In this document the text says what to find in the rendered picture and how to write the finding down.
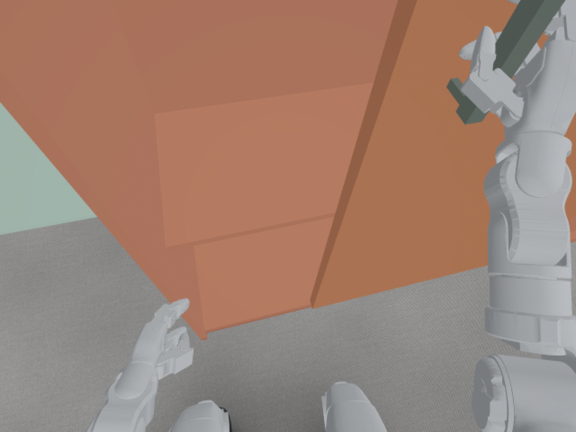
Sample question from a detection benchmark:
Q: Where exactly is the right robot hand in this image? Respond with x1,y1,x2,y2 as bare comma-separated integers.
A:
459,0,576,139

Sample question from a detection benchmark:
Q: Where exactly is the right robot thigh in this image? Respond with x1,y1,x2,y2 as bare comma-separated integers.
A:
321,383,387,432

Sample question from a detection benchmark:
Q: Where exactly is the robot right upper arm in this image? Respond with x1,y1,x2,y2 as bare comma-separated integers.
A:
472,354,576,432

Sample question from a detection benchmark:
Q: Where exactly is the robot right forearm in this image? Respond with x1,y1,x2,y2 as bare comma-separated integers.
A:
483,130,576,373

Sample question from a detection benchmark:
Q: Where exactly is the left robot thigh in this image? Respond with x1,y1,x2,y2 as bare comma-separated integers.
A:
169,402,230,432

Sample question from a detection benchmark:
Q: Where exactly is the handle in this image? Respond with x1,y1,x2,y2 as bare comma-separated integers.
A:
447,0,565,124

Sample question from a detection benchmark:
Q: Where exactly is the left robot hand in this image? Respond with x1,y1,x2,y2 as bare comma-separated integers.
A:
128,298,194,380

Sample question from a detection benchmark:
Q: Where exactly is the robot thigh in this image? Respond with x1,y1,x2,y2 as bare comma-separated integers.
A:
169,402,230,432
321,383,387,432

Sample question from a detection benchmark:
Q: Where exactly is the robot left forearm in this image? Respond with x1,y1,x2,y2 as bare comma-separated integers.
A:
86,363,158,432

